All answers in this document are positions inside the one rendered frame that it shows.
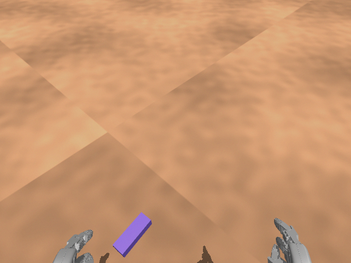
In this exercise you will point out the carton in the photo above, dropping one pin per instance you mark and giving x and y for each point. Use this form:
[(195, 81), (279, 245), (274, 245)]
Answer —
[(132, 234)]

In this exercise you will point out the right robot hand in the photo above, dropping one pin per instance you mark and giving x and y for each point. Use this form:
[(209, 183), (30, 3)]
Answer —
[(291, 247)]

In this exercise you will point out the left robot hand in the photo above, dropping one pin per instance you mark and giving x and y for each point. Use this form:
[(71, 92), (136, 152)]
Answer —
[(74, 246)]

